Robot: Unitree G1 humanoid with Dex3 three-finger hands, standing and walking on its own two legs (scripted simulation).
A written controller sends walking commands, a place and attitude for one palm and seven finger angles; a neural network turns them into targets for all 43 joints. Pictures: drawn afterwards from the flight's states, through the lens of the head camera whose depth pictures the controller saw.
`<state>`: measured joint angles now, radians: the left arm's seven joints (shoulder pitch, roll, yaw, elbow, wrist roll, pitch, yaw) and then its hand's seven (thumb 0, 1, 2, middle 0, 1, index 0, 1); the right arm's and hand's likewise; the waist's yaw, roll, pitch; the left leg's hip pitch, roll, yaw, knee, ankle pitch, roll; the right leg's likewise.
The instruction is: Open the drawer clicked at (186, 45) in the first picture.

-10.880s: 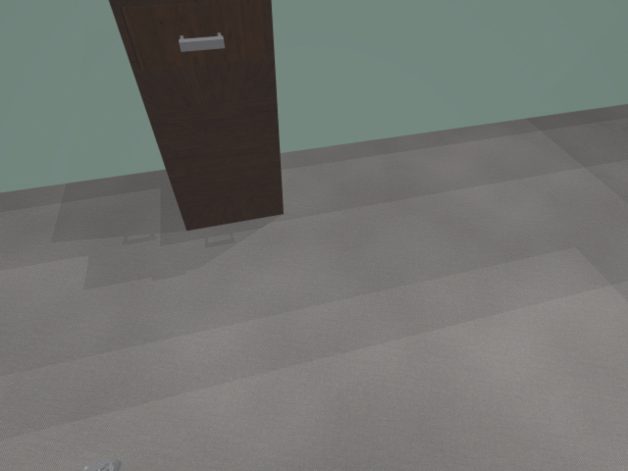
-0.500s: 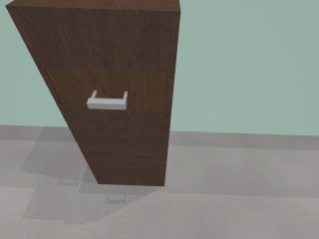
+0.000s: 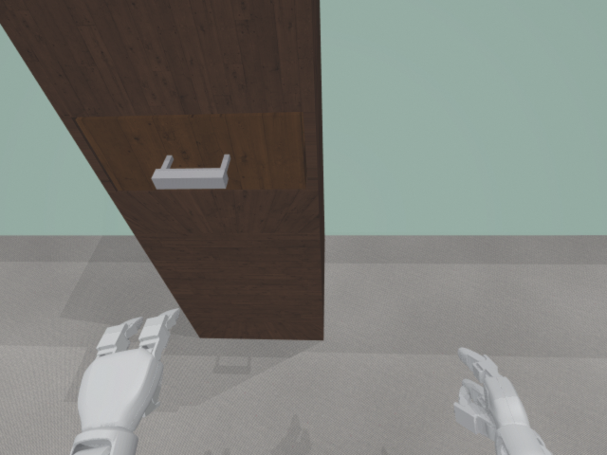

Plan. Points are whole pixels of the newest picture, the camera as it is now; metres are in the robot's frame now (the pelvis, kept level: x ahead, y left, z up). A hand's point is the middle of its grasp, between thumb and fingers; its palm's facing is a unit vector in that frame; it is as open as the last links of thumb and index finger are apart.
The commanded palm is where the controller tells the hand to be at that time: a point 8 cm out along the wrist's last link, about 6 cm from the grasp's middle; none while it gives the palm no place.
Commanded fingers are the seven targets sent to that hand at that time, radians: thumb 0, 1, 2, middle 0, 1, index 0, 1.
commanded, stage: raise the hand with hooked fingers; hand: left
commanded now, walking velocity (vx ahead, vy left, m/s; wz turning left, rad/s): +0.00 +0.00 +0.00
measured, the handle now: (194, 169) +0.55 +0.26 +0.06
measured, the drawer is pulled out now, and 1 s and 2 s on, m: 0.00 0.00 0.00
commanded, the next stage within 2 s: move the hooked fingers above the handle in 1.56 s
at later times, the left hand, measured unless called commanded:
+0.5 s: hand (121, 341) +0.23 +0.25 +0.05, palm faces +0.01 -0.10 -0.99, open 11.1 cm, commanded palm +0.21 +0.26 +0.11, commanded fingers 0.00 -0.10 0.47 -0.27 -0.94 -0.27 -0.94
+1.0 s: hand (69, 263) +0.28 +0.30 +0.15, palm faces +0.11 -0.06 -0.99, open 13.6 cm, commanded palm +0.25 +0.29 +0.20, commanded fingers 0.00 -0.50 0.30 -0.30 -1.20 -0.30 -1.20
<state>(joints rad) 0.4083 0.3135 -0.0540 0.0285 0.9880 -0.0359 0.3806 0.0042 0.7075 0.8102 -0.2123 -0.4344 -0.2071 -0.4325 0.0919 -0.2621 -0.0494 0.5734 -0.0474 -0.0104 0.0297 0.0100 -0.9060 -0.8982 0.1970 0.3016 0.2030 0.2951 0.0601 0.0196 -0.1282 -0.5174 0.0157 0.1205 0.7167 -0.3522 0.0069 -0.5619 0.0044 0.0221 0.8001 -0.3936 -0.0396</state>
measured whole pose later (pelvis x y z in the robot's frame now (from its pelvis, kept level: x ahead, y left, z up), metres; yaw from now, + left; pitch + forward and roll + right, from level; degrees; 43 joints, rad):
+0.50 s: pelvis +0.01 +0.00 +0.01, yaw +3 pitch +6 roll +1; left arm 0.25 0.43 0.00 -0.04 0.95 -0.03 0.23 0.00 0.11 0.56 -0.28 -0.81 -0.27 -0.81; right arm 0.15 -0.22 0.01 0.60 -0.04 0.09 -0.02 0.01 -0.90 -0.90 0.20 0.30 0.21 0.30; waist 0.06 0.06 -0.06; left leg -0.42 0.01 0.06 0.65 -0.33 0.00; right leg -0.42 0.01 -0.03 0.69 -0.36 -0.04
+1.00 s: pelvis +0.00 +0.04 +0.03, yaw +4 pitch +0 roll +0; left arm -0.06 0.51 -0.05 -0.05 0.90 0.08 0.02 0.00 -0.43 0.33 -0.32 -1.16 -0.31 -1.16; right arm 0.08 -0.23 0.02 0.59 0.01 0.13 -0.01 0.01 -0.90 -0.90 0.20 0.30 0.20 0.30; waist 0.09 0.09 -0.01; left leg -0.22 -0.04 0.05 0.47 -0.25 0.05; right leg -0.20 -0.04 -0.04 0.47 -0.27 0.01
